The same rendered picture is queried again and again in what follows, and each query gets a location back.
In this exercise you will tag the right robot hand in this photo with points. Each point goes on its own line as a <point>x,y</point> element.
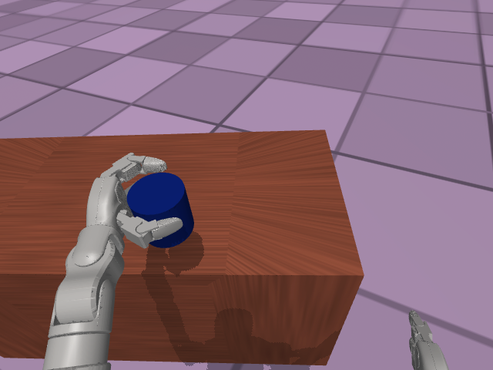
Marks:
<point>426,355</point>

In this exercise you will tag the left robot arm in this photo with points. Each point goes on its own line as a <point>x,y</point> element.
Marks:
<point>84,302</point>

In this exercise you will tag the can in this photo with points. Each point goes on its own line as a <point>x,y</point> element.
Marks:
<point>159,196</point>

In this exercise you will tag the left robot hand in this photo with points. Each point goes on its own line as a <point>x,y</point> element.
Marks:
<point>107,203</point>

